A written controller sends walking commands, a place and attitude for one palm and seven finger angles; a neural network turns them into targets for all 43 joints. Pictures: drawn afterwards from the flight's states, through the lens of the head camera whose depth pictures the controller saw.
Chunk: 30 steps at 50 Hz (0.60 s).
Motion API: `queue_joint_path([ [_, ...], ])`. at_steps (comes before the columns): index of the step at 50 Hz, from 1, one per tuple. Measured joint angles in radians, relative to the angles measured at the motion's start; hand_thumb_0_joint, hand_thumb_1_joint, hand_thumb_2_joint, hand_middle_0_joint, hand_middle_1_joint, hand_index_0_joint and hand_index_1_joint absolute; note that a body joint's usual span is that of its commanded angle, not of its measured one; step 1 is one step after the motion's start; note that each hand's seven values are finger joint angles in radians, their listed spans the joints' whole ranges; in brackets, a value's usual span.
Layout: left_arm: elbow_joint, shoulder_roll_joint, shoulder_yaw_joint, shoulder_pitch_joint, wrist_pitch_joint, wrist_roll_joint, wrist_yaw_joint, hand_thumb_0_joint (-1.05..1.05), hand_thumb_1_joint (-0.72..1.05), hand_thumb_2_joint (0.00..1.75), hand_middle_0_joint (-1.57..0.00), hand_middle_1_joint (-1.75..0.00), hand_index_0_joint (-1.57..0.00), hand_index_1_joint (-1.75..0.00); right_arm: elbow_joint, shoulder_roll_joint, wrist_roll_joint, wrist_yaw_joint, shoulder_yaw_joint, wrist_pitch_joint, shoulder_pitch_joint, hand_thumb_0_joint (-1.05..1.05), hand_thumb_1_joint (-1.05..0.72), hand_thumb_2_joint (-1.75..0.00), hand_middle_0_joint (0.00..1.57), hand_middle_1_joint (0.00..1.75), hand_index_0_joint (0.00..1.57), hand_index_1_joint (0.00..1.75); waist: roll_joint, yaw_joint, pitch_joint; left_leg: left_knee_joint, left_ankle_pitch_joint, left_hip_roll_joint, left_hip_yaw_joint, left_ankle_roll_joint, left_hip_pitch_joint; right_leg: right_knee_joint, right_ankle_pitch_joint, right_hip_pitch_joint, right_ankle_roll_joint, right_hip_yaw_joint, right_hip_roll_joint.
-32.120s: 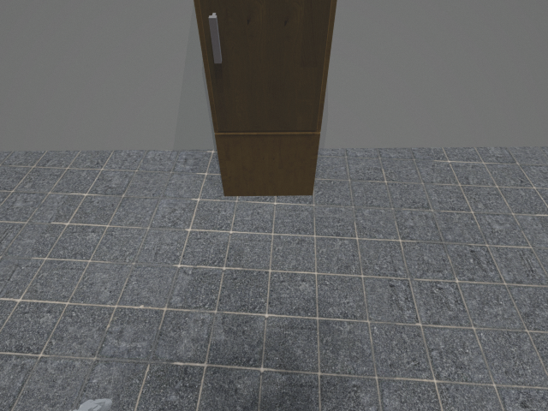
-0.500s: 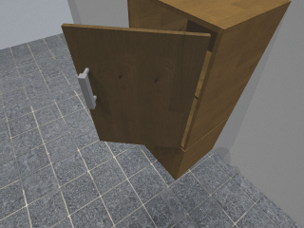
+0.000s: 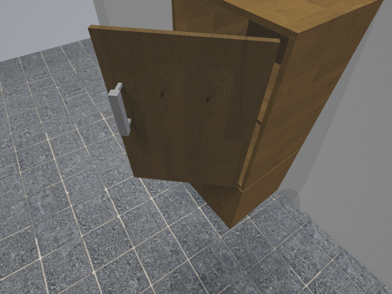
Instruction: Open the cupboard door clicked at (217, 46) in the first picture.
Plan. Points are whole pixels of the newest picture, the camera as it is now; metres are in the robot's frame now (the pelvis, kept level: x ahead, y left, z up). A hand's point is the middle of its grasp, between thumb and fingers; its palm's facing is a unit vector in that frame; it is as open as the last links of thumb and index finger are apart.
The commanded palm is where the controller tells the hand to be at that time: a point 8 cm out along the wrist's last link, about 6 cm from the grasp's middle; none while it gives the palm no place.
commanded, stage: raise the hand with hooked fingers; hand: left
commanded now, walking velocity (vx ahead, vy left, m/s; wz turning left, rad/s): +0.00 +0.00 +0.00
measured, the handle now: (122, 109) +0.55 +0.25 +0.04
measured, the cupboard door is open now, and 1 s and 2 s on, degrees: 46 46 46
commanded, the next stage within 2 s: none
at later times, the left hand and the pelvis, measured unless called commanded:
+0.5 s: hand (97, 281) +0.15 +0.20 -0.03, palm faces +0.04 -1.00 -0.07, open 9.5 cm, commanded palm +0.14 +0.26 -0.02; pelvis -0.06 -0.02 -0.08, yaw +2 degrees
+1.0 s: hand (77, 241) +0.20 +0.25 +0.01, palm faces -0.01 -1.00 -0.05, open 12.5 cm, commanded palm +0.18 +0.30 +0.02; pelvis -0.04 +0.01 -0.05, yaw +1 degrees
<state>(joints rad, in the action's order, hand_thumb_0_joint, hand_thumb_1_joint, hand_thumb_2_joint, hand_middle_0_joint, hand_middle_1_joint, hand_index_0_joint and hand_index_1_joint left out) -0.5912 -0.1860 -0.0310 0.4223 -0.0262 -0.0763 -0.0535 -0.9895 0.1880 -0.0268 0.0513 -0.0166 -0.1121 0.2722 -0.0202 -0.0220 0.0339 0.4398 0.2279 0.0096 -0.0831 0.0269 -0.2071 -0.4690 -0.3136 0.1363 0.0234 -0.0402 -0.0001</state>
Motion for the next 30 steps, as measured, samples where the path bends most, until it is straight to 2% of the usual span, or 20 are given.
queue_joint_path([
  [3, 0.301, 0.011, -0.023, 0.015, 0.088, -0.065, -0.006, 0.02, 0.88, 0.88, -0.21, -0.32, -0.21, -0.32, 0.118, 0.013, -0.008, 0.009, 0.017, -0.085, 0.016, 0.01, -0.91, -0.90, 0.21, 0.30, 0.21, 0.30, 0.012, 0.029, -0.027, 0.061, 0.004, 0.024, 0.017, 0.006, -0.071, -0.084, -0.050, 0.066, -0.004, -0.023, -0.028],
  [5, 0.352, 0.017, -0.059, -0.055, 0.199, -0.090, 0.037, 0.02, 0.85, 0.87, -0.21, -0.34, -0.21, -0.34, 0.179, 0.029, 0.005, 0.003, 0.024, -0.102, -0.011, 0.01, -0.90, -0.90, 0.21, 0.30, 0.21, 0.30, 0.034, 0.047, -0.058, 0.152, 0.027, 0.017, 0.032, 0.007, -0.171, -0.156, -0.069, 0.152, -0.002, -0.039, -0.025],
  [7, 0.357, 0.013, -0.095, -0.119, 0.335, -0.118, 0.111, 0.01, 0.82, 0.86, -0.21, -0.36, -0.21, -0.36, 0.233, 0.039, 0.018, -0.012, 0.033, -0.108, -0.047, 0.01, -0.90, -0.90, 0.21, 0.30, 0.21, 0.30, 0.038, 0.049, -0.100, 0.250, 0.056, 0.003, 0.027, 0.002, -0.286, -0.256, -0.092, 0.271, 0.005, -0.035, -0.017],
  [10, 0.340, -0.007, -0.127, -0.169, 0.530, -0.156, 0.277, 0.01, 0.77, 0.84, -0.21, -0.39, -0.21, -0.39, 0.313, 0.049, 0.019, -0.040, 0.047, -0.114, -0.100, 0.01, -0.90, -0.90, 0.21, 0.30, 0.21, 0.30, 0.022, 0.042, -0.149, 0.410, 0.107, -0.021, 0.017, -0.003, -0.458, -0.423, -0.143, 0.450, 0.022, -0.025, -0.004],
  [12, 0.332, -0.023, -0.137, -0.173, 0.581, -0.178, 0.385, 0.01, 0.73, 0.82, -0.21, -0.42, -0.21, -0.42, 0.372, 0.061, 0.007, -0.048, 0.056, -0.109, -0.124, 0.01, -0.90, -0.90, 0.21, 0.30, 0.21, 0.30, 0.015, 0.035, -0.158, 0.505, 0.137, -0.032, 0.017, -0.005, -0.543, -0.518, -0.174, 0.535, 0.023, -0.025, 0.001],
  [13, 0.334, -0.029, -0.141, -0.165, 0.575, -0.192, 0.423, 0.01, 0.70, 0.81, -0.21, -0.43, -0.22, -0.43, 0.400, 0.068, 0.000, -0.045, 0.058, -0.103, -0.130, 0.01, -0.90, -0.90, 0.21, 0.30, 0.21, 0.30, 0.012, 0.030, -0.159, 0.543, 0.150, -0.036, 0.019, -0.007, -0.574, -0.555, -0.188, 0.564, 0.027, -0.027, 0.003],
  [15, 0.341, -0.035, -0.148, -0.139, 0.531, -0.217, 0.457, 0.01, 0.66, 0.79, -0.22, -0.46, -0.22, -0.46, 0.448, 0.080, -0.012, -0.031, 0.060, -0.092, -0.133, 0.01, -0.90, -0.90, 0.21, 0.30, 0.21, 0.30, 0.010, 0.020, -0.159, 0.597, 0.167, -0.041, 0.026, -0.013, -0.616, -0.607, -0.209, 0.602, 0.032, -0.034, 0.005],
  [18, 0.374, -0.038, -0.165, -0.094, 0.475, -0.227, 0.427, 0.01, 0.58, 0.76, -0.23, -0.50, -0.23, -0.50, 0.486, 0.086, -0.019, -0.004, 0.057, -0.087, -0.119, 0.01, -0.90, -0.90, 0.21, 0.30, 0.21, 0.30, 0.014, 0.003, -0.152, 0.645, 0.184, -0.047, 0.049, -0.015, -0.647, -0.637, -0.224, 0.618, 0.035, -0.055, 0.012],
  [22, 0.454, -0.060, -0.174, -0.074, 0.487, -0.215, 0.379, 0.02, 0.49, 0.72, -0.23, -0.56, -0.23, -0.56, 0.469, 0.075, -0.013, 0.026, 0.032, -0.102, -0.088, 0.01, -0.90, -0.90, 0.20, 0.29, 0.20, 0.30, 0.024, -0.012, -0.140, 0.667, 0.191, -0.053, 0.084, -0.020, -0.661, -0.629, -0.223, 0.608, 0.042, -0.088, 0.023],
  [24, 0.471, -0.079, -0.175, -0.098, 0.498, -0.217, 0.390, 0.02, 0.44, 0.70, -0.24, -0.59, -0.24, -0.59, 0.443, 0.066, -0.013, 0.033, 0.011, -0.111, -0.078, 0.01, -0.90, -0.90, 0.20, 0.30, 0.20, 0.30, 0.033, -0.011, -0.135, 0.668, 0.190, -0.055, 0.098, -0.022, -0.664, -0.617, -0.219, 0.602, 0.044, -0.101, 0.027],
  [26, 0.465, -0.099, -0.178, -0.139, 0.483, -0.225, 0.417, 0.02, 0.40, 0.68, -0.24, -0.62, -0.24, -0.62, 0.419, 0.055, -0.015, 0.036, -0.007, -0.115, -0.068, 0.01, -0.90, -0.90, 0.21, 0.30, 0.21, 0.30, 0.042, -0.006, -0.128, 0.661, 0.186, -0.057, 0.104, -0.023, -0.661, -0.601, -0.211, 0.593, 0.043, -0.107, 0.031],
  [30, 0.434, -0.126, -0.196, -0.199, 0.394, -0.242, 0.458, 0.01, 0.30, 0.64, -0.24, -0.68, -0.25, -0.68, 0.391, 0.033, -0.018, 0.033, -0.026, -0.111, -0.041, 0.01, -0.90, -0.90, 0.21, 0.30, 0.21, 0.30, 0.057, 0.015, -0.120, 0.616, 0.172, -0.058, 0.092, -0.018, -0.630, -0.553, -0.189, 0.567, 0.037, -0.094, 0.034],
])
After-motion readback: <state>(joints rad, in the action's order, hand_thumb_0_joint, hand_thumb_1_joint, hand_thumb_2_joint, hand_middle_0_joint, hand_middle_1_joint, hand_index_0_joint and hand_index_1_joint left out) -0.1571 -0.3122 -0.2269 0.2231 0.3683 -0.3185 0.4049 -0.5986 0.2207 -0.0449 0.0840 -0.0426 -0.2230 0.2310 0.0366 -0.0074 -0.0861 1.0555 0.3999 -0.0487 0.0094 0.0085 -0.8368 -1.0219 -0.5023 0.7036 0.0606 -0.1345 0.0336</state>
